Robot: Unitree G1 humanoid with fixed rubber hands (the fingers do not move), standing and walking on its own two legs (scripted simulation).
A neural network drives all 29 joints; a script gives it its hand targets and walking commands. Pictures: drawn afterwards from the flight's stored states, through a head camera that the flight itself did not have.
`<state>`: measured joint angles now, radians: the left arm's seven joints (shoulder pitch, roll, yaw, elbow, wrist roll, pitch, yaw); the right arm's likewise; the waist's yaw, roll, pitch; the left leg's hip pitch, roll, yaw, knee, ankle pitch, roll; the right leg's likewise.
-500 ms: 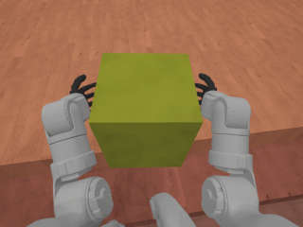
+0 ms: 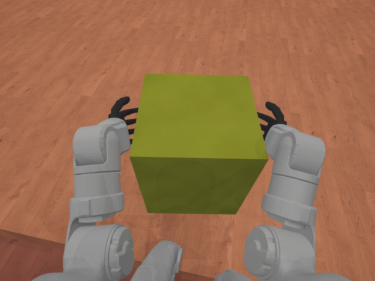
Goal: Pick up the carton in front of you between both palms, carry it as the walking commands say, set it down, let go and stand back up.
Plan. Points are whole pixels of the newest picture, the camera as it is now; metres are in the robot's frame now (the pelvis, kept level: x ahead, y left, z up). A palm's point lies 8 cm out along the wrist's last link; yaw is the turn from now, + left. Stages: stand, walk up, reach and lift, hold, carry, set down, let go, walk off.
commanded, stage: carry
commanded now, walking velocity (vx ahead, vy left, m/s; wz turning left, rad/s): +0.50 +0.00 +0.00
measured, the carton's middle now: (194, 149) +0.37 +0.04 +0.07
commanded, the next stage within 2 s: none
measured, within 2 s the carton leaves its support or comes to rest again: neither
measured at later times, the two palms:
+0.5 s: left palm out of the picture +0.70 +0.15 +0.28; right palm out of the picture +0.66 -0.15 +0.28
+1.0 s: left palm out of the picture +0.98 +0.14 +0.40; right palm out of the picture +0.99 -0.16 +0.39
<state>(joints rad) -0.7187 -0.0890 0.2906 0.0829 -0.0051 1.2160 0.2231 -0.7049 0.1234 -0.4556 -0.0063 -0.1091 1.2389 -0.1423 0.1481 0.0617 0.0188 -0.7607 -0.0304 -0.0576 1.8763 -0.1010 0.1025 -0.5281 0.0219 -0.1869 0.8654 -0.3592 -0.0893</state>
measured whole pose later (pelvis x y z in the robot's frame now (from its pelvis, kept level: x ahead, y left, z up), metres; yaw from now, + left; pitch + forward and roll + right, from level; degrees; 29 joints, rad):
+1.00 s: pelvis +0.62 -0.02 +0.22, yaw +1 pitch +4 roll +1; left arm -0.80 -0.08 0.37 0.15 0.07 1.29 0.19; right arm -0.81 0.05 -0.38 0.16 -0.05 1.29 -0.19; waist 0.02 0.01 -0.12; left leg -0.40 0.02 0.03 1.13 -0.41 0.02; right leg -0.45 -0.01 -0.17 0.53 -0.16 -0.09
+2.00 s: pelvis +1.24 -0.04 +0.22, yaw +2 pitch +3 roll +0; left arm -0.04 -0.13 0.07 -0.40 0.04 1.23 0.13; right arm -0.05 0.13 -0.08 -0.41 -0.05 1.25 -0.15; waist 0.02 0.03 -0.14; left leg -0.39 0.09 0.05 1.16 -0.36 0.01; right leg -0.41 -0.06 -0.24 0.50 -0.15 -0.08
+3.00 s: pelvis +1.58 -0.01 +0.22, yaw +0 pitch +3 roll +0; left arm -0.10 -0.13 0.09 -0.19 0.13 1.06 0.08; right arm -0.11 0.13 -0.09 -0.18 -0.14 1.06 -0.09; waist 0.01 -0.01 -0.13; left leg -0.31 0.07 0.21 0.57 -0.31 0.01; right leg -0.21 -0.06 -0.14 0.55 -0.39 0.01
